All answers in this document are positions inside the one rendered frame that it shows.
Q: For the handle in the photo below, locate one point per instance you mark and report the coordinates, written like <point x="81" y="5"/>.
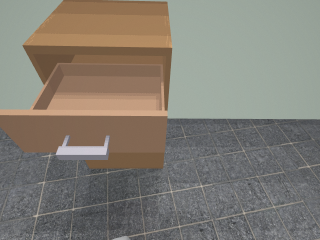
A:
<point x="66" y="152"/>

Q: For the drawer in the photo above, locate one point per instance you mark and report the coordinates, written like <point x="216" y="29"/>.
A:
<point x="90" y="101"/>

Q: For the cabinet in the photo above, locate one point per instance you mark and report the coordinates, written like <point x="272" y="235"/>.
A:
<point x="106" y="32"/>

